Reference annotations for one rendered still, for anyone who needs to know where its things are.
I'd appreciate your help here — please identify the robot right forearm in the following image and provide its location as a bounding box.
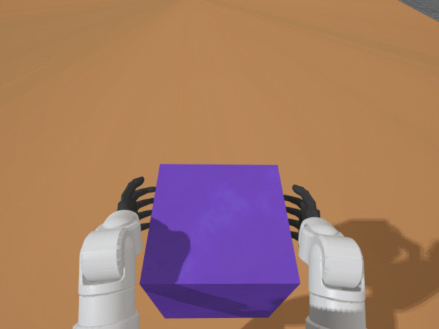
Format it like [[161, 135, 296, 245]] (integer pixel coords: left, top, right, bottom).
[[298, 217, 367, 329]]

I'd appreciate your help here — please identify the carton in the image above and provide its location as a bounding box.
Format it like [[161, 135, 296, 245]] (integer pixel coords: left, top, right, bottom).
[[139, 164, 300, 319]]

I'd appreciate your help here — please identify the right robot hand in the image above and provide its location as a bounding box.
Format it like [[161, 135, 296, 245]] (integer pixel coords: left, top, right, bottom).
[[283, 184, 320, 241]]

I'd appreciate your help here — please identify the robot left forearm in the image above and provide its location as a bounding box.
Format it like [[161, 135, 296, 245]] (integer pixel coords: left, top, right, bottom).
[[73, 210, 143, 329]]

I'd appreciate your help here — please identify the left robot hand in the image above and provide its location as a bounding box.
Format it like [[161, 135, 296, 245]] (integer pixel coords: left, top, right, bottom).
[[117, 176, 156, 231]]

